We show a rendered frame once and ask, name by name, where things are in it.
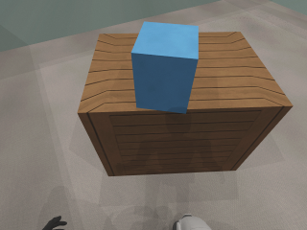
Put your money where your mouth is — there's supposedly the robot left hand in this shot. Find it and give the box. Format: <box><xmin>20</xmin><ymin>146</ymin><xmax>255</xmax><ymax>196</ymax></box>
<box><xmin>42</xmin><ymin>216</ymin><xmax>67</xmax><ymax>230</ymax></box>

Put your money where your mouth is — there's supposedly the robot right shin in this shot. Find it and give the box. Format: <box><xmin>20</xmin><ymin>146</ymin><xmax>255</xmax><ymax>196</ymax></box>
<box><xmin>181</xmin><ymin>214</ymin><xmax>192</xmax><ymax>219</ymax></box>

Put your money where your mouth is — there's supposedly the pedestal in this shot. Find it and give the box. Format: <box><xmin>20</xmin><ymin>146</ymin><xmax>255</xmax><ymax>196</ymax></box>
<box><xmin>77</xmin><ymin>32</ymin><xmax>293</xmax><ymax>176</ymax></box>

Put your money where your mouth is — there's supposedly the carton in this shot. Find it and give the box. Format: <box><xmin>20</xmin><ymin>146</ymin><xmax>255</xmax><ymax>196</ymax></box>
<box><xmin>130</xmin><ymin>21</ymin><xmax>199</xmax><ymax>114</ymax></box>

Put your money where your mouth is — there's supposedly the right robot thigh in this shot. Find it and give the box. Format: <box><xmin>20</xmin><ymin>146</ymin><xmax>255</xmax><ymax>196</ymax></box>
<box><xmin>177</xmin><ymin>216</ymin><xmax>212</xmax><ymax>230</ymax></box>

